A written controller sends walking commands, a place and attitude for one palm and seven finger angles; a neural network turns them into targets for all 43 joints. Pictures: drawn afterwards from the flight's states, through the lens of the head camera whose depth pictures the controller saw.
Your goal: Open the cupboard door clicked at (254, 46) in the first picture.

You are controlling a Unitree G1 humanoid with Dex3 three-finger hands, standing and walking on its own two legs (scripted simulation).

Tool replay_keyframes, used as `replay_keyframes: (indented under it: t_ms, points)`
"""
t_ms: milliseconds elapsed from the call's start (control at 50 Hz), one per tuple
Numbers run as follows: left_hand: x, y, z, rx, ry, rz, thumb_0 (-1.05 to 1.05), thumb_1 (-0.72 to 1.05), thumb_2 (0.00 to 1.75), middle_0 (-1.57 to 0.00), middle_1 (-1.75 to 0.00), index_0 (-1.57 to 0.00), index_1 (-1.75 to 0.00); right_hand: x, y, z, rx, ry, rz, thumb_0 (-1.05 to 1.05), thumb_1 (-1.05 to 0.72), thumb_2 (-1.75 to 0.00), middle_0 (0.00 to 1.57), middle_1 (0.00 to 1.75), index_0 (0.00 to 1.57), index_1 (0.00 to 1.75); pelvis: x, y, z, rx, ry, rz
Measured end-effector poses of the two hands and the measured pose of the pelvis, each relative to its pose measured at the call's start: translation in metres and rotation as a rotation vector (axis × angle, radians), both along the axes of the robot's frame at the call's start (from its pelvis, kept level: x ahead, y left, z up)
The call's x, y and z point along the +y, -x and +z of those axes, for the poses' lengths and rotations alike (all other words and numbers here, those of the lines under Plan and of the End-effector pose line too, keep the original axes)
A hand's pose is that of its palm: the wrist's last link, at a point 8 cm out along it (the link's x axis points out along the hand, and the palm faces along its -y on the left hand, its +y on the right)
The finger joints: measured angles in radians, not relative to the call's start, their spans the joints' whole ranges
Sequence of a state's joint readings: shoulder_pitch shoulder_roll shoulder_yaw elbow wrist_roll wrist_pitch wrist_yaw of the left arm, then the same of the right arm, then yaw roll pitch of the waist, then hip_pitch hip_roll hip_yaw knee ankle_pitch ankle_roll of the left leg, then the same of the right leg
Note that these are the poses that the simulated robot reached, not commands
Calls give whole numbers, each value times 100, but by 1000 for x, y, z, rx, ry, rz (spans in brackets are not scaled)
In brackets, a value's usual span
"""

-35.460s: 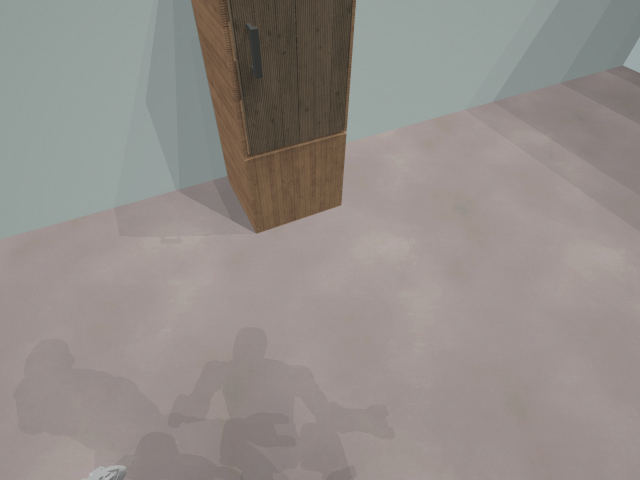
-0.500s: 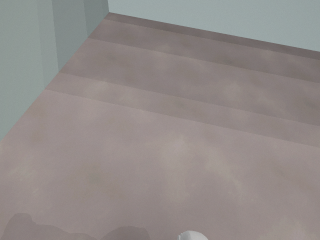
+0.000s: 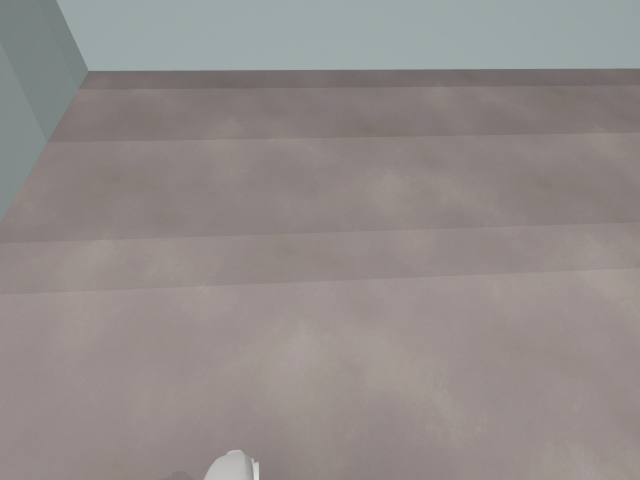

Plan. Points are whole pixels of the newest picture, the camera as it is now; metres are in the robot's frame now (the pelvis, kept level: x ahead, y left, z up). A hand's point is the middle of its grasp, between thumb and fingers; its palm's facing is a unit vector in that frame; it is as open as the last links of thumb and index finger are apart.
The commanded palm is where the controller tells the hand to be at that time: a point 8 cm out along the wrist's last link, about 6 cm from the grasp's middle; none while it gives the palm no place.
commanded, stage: walk to a spot facing it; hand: left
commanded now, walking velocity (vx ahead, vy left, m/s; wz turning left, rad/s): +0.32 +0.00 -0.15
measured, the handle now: out of the picture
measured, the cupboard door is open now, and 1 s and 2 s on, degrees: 40 40 40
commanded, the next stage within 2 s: turn to face it in 0.08 s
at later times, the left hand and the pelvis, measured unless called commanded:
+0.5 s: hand (202, 387) +0.28 +0.19 -0.17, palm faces +0.08 -0.98 -0.19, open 7.3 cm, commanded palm none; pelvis +0.20 +0.01 -0.01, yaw +4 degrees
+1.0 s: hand (175, 390) +0.27 +0.24 -0.18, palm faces +0.39 -0.88 -0.28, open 7.4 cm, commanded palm none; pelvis +0.28 +0.00 -0.01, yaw +22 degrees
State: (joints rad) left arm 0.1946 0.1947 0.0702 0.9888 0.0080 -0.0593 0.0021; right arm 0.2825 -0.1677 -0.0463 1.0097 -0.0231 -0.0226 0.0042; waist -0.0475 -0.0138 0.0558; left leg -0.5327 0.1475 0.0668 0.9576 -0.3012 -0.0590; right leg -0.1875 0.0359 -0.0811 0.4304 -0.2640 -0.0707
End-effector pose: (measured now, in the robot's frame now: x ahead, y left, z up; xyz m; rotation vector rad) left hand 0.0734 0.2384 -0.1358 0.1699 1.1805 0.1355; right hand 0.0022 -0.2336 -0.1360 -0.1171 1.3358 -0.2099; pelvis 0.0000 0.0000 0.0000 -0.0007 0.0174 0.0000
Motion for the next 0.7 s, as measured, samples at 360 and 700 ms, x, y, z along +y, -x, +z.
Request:
replay_keyframes:
  t_ms: [360,700]
  points:
    - [23,-107,-16,156,37,42,1,92,90,-20,-30,-20,-30,33,-216,6,-148,39,69,-1,-93,-90,20,30,20,30,29,-162,-3,-5,12,-24]
    - [-1,-202,-1,-18,-13,206,1,91,90,-20,-30,-21,-30,-10,-308,-3,31,11,214,0,-92,-90,20,30,20,30,-7,-241,-3,2,-35,215]
